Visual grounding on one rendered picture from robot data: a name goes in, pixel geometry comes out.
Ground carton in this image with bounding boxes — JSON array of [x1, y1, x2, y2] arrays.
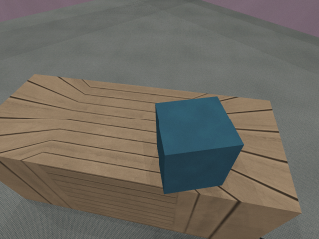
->
[[155, 96, 244, 194]]

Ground pedestal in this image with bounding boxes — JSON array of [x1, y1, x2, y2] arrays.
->
[[0, 74, 302, 239]]

